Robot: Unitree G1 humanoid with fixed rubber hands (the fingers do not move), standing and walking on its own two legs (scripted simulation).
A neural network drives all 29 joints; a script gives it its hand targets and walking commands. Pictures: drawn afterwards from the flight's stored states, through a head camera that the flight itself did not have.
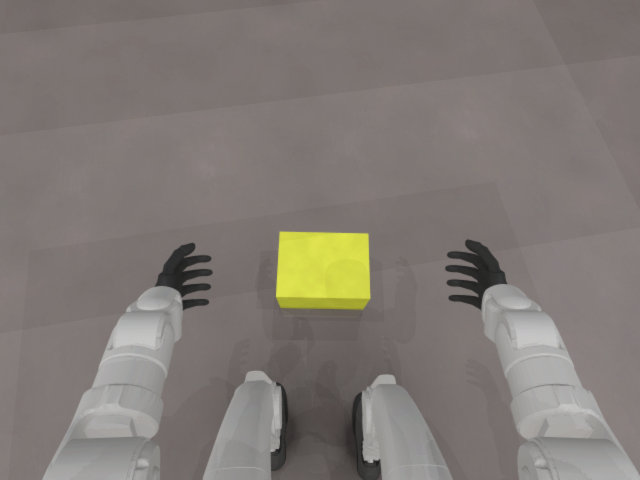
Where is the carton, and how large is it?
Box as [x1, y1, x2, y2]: [276, 232, 369, 309]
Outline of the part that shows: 280,232 276,297 280,307 358,309 363,308 369,299 368,238 366,233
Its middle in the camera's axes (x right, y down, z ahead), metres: +0.00 +0.09 +1.07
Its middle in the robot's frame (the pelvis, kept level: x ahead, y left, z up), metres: +0.52 -0.01 -0.61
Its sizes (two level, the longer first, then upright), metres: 0.238 0.177 0.150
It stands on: the floor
